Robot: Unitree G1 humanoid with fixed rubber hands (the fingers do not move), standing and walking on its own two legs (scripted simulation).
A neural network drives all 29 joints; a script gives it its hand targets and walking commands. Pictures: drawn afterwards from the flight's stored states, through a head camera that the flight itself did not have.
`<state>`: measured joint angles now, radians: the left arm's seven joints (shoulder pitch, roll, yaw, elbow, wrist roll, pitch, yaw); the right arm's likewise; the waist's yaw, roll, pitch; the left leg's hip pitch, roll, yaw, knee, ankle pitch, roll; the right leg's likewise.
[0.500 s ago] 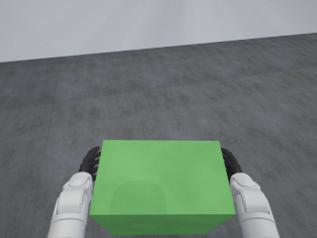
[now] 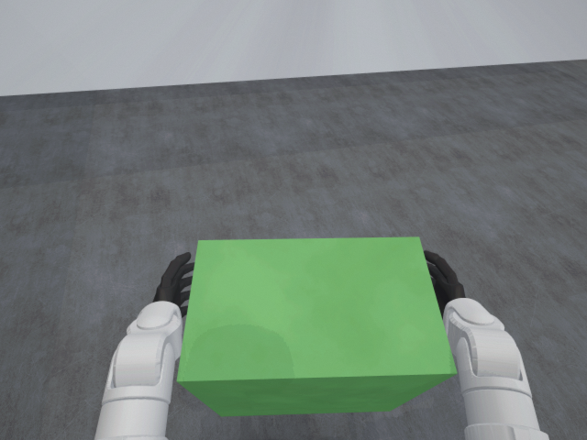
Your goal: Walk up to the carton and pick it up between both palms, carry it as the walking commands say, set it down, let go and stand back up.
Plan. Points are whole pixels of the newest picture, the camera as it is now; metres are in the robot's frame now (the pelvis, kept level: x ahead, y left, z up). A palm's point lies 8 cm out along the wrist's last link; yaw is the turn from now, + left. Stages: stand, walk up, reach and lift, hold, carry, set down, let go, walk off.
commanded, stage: hold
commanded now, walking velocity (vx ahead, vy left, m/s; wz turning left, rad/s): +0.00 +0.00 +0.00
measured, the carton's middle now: (307, 338) +0.27 -0.03 -0.04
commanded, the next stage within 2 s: set down in 0.52 s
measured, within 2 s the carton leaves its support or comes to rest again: neither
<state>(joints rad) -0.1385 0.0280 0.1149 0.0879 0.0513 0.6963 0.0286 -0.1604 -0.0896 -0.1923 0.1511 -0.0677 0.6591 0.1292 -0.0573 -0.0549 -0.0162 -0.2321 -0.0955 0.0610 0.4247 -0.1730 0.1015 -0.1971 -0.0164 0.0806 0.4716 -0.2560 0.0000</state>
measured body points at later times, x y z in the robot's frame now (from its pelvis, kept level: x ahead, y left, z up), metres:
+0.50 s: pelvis -0.02 -0.05 +0.00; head -0.08 -0.05 +0.44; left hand +0.29 +0.12 +0.04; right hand +0.27 -0.26 +0.04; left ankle +0.04 +0.04 -0.74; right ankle +0.00 -0.16 -0.74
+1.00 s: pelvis +0.02 -0.03 +0.01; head +0.02 -0.02 +0.46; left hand +0.32 +0.15 +0.00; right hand +0.31 -0.24 +0.01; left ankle +0.04 +0.04 -0.74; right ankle +0.00 -0.16 -0.74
